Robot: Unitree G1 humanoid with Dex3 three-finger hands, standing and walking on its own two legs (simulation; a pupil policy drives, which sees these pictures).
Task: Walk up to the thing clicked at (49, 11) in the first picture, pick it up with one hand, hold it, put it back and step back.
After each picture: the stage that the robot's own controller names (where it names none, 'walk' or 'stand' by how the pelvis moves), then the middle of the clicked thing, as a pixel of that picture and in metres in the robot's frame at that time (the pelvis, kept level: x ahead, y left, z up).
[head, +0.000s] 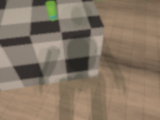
stand; (51, 10) +1.01 +0.23 -0.12
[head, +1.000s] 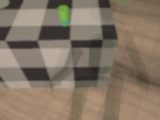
walk; (64, 15) +0.92 +0.18 -0.11
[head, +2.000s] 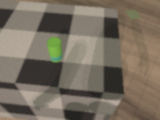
walk; (55, 50) +0.57 +0.15 -0.10
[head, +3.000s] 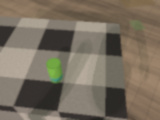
stand; (55, 70) +0.48 +0.16 -0.12
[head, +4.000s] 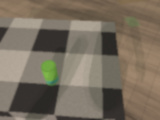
stand; (50, 73) +0.46 +0.17 -0.12
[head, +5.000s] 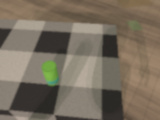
stand; (50, 73) +0.47 +0.18 -0.12
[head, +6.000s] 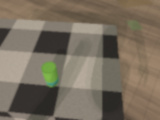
stand; (50, 74) +0.46 +0.17 -0.12
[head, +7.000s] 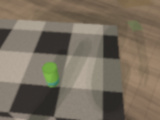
rise first; (51, 75) +0.46 +0.17 -0.12
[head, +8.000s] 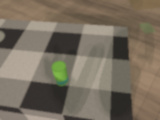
rise first; (60, 73) +0.47 +0.16 -0.12
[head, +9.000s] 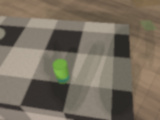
go down; (61, 71) +0.47 +0.15 -0.11
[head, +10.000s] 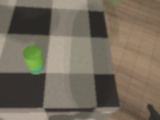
go down; (34, 60) +0.47 +0.15 -0.08
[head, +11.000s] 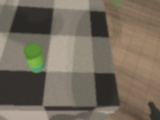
close in; (35, 58) +0.48 +0.15 -0.07
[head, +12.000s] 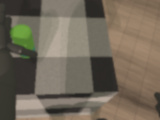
close; (24, 42) +0.50 +0.16 -0.02
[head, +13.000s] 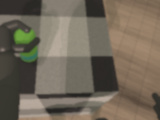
lift; (27, 45) +0.48 +0.15 -0.02
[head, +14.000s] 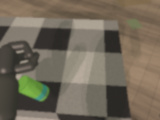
lift; (33, 88) +0.37 +0.22 -0.06
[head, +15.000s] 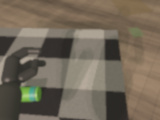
close; (27, 94) +0.40 +0.28 -0.12
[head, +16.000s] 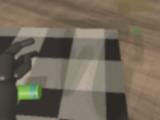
stand; (27, 91) +0.41 +0.28 -0.13
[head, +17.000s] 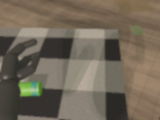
stand; (28, 88) +0.43 +0.29 -0.13
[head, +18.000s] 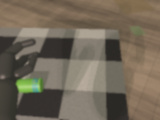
stand; (30, 85) +0.45 +0.28 -0.13
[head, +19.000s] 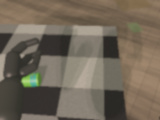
stand; (28, 79) +0.47 +0.29 -0.13
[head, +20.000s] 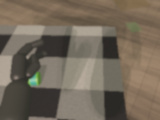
stand; (27, 79) +0.48 +0.29 -0.13
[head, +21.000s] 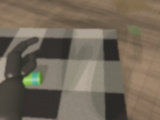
stand; (29, 78) +0.49 +0.29 -0.13
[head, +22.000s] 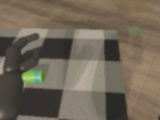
stand; (31, 76) +0.51 +0.28 -0.13
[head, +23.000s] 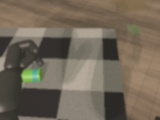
crouch; (30, 75) +0.51 +0.29 -0.13
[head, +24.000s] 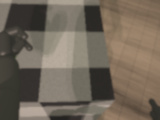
lower; (0, 52) +0.54 +0.29 -0.10
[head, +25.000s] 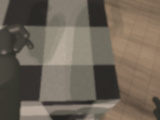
lower; out of the picture +0.53 +0.29 -0.07
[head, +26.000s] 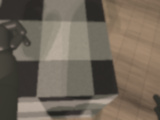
lower; out of the picture +0.55 +0.29 -0.06
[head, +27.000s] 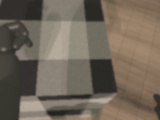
lower; out of the picture +0.56 +0.29 -0.06
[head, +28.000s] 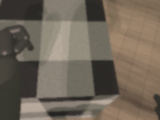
lower; out of the picture +0.55 +0.29 -0.06
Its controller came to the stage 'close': yes
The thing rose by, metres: 0.01
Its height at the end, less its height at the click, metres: -0.02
